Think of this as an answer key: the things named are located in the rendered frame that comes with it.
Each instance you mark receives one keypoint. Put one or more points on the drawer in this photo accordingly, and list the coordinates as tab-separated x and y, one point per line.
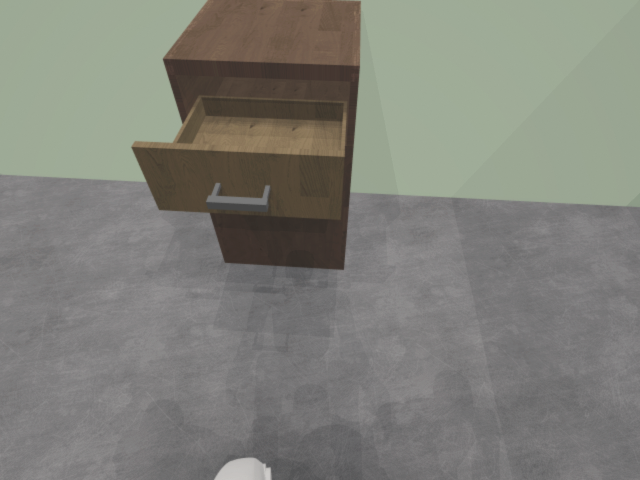
295	146

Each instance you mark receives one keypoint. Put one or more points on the cabinet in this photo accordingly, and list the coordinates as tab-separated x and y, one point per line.
284	49

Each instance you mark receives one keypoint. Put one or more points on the handle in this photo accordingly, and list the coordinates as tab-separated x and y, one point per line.
238	203

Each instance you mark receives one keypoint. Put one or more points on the robot left thigh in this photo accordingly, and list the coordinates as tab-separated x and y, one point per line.
244	469

